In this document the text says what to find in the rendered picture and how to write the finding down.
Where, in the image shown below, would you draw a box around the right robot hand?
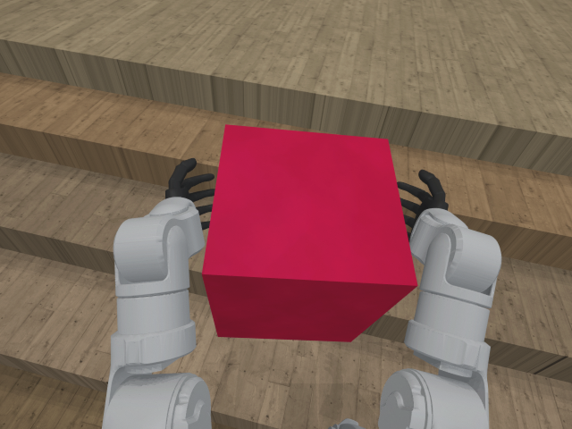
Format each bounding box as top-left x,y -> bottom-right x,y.
397,170 -> 449,242

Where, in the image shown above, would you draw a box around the carton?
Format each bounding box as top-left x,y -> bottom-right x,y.
202,124 -> 417,342

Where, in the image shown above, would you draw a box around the right robot shin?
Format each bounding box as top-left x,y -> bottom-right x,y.
339,418 -> 358,426

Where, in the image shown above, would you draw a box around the robot right forearm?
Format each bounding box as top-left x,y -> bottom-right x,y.
404,208 -> 501,425

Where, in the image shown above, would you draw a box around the right robot upper arm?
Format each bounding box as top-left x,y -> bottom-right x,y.
378,368 -> 489,429

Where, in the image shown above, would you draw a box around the left robot upper arm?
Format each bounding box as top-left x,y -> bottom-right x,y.
103,373 -> 212,429

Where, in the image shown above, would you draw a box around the robot left forearm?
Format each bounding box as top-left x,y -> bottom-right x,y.
102,197 -> 205,429

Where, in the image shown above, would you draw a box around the left robot hand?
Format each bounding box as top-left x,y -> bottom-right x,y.
165,158 -> 215,231

